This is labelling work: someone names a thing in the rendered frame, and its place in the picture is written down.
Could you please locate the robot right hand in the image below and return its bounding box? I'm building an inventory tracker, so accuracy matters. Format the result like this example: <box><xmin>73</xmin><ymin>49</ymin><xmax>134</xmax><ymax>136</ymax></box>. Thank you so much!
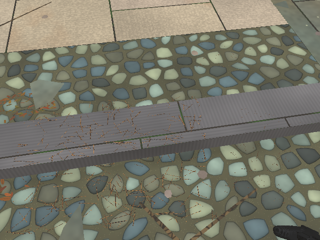
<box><xmin>273</xmin><ymin>225</ymin><xmax>320</xmax><ymax>240</ymax></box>

